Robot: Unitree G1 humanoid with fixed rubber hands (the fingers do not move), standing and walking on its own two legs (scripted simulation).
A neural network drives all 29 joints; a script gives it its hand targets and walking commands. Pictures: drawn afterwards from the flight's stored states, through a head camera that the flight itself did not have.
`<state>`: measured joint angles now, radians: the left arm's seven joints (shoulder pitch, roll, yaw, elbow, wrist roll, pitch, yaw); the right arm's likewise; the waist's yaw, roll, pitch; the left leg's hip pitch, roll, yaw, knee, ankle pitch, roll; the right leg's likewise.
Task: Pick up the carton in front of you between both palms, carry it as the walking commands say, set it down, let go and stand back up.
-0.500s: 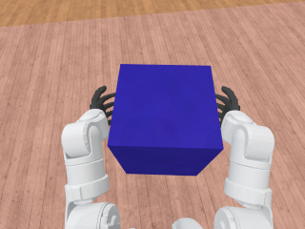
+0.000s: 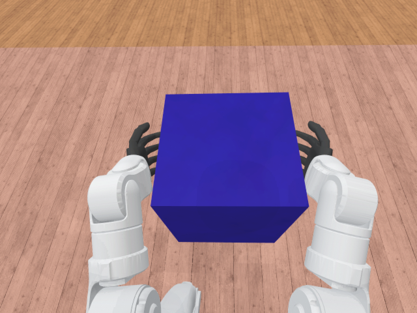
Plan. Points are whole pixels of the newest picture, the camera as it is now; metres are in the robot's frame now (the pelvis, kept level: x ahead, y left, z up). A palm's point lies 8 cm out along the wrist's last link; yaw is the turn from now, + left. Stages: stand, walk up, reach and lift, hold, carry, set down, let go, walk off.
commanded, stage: carry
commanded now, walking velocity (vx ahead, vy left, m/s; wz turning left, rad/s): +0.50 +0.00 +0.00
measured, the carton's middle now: (226, 177) +0.37 +0.03 +0.05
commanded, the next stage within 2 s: none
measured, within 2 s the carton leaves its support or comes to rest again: neither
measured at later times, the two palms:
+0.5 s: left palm (193, 45) +0.66 +0.13 +0.15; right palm (324, 54) +0.65 -0.17 +0.15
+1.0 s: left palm out of the picture +0.97 +0.15 +0.18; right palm out of the picture +0.95 -0.15 +0.18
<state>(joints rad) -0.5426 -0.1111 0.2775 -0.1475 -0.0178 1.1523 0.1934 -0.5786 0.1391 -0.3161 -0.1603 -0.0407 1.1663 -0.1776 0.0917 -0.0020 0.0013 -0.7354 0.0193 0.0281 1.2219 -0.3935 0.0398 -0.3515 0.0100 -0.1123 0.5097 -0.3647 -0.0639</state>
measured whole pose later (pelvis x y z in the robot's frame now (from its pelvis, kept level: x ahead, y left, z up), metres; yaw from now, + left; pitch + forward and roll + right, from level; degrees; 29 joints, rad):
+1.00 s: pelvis +0.61 +0.02 +0.04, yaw -1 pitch +4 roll +2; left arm -0.59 -0.07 0.31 -0.10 -0.02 1.18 0.16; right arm -0.60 0.13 -0.27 -0.10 -0.05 1.17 -0.19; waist -0.04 -0.01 -0.02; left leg -0.54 -0.04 0.15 0.70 -0.34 0.10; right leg -0.38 -0.01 0.01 1.21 -0.49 -0.03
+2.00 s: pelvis +1.16 +0.00 +0.11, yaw -2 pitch +5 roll +0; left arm -0.56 -0.13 0.33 -0.12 0.05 1.18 0.17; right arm -0.57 0.09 -0.26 -0.08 0.01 1.16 -0.20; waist -0.08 0.00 -0.02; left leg -0.35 -0.03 0.13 0.54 -0.39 0.09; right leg -0.69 -0.03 -0.02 1.16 -0.40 -0.03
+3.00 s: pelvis +1.74 -0.05 +0.16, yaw -2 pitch +5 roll -1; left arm -0.59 -0.13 0.28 -0.10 0.04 1.15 0.17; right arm -0.60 0.05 -0.27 -0.09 0.03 1.16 -0.19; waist 0.01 0.04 -0.07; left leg -0.42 0.02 0.03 1.02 -0.53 0.03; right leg -0.51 0.02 -0.13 0.66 -0.34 -0.06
